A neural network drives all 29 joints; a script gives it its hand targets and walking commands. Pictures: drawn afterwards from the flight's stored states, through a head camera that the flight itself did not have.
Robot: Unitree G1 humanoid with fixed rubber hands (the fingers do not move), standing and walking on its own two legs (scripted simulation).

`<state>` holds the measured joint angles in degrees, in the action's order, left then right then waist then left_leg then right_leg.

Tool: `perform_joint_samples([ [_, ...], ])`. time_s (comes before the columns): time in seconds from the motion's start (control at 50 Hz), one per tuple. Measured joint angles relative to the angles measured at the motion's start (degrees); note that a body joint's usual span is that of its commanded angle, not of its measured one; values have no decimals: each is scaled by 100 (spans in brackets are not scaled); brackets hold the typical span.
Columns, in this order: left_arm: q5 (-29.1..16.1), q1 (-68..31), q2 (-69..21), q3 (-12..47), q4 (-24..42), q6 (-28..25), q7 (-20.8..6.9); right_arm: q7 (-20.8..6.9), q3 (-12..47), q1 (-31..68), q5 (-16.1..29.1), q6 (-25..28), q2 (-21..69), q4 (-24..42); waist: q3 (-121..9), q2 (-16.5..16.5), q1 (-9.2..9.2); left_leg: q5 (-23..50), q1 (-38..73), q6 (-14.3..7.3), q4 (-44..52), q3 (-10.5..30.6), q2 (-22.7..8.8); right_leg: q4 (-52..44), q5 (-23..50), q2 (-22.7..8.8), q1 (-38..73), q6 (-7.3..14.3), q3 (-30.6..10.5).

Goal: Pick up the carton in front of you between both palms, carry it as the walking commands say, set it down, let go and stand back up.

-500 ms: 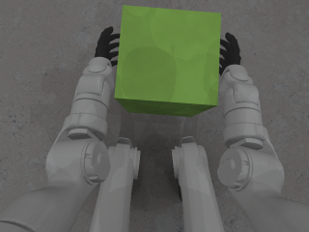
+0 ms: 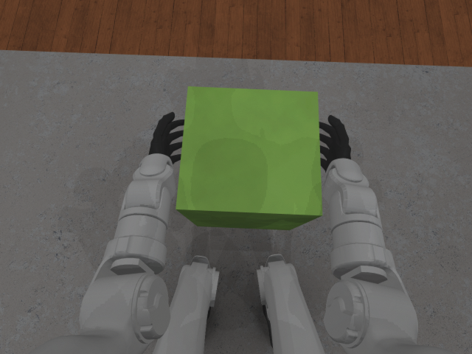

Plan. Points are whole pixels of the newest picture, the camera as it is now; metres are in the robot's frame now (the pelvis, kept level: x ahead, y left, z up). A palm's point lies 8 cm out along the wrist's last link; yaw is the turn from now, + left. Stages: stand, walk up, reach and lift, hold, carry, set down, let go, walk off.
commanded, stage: reach and lift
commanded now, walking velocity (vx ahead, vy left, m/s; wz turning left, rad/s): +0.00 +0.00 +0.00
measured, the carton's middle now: (247, 170) +0.44 -0.02 -0.11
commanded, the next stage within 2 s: hold in 1.84 s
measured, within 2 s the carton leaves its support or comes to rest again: neither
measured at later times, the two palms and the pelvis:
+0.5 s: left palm (116, 142) +0.39 +0.14 +0.11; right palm (377, 142) +0.39 -0.16 +0.11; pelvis +0.05 +0.00 +0.14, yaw -1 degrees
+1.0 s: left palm (37, 123) +0.35 +0.15 +0.22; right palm (448, 115) +0.36 -0.15 +0.23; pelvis +0.07 +0.00 +0.20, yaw -1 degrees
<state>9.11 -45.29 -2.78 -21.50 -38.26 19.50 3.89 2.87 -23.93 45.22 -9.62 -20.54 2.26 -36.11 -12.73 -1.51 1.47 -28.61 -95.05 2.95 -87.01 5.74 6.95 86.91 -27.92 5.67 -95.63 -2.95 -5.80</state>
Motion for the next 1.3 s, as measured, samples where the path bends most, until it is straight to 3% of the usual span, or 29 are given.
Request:
perform_joint_samples([
  [0.2,139,730,-187,-1,-136,-161,-37,-29,97,-705,-110,151,142,-169,-1,9,-31,184,1686,-74,1224,62,-63,-1220,187,-25,1679,53,-82],
  [0.54,160,2193,-437,335,439,-77,-114,-79,467,-2092,-163,84,437,334,330,46,-83,733,4838,-178,3613,191,-214,-3627,736,-136,4842,150,-176],
  [0.88,359,3137,-567,712,1595,1203,-298,-164,855,-3015,-356,-1147,650,1437,816,65,-150,1461,8093,-236,5908,268,-393,-5923,1465,-266,8100,231,-230],
  [1.06,743,2737,-634,369,1355,1555,-479,-315,527,-2598,-757,-1463,732,1153,1235,68,-157,1574,8501,-220,6000,274,-410,-6008,1572,-271,8510,243,-195],
  [1.3,800,2422,-624,304,1400,1575,-510,-321,491,-2335,-749,-1491,685,1243,1404,61,-151,1614,8486,-211,6012,242,-428,-6013,1614,-270,8490,241,-182],
])
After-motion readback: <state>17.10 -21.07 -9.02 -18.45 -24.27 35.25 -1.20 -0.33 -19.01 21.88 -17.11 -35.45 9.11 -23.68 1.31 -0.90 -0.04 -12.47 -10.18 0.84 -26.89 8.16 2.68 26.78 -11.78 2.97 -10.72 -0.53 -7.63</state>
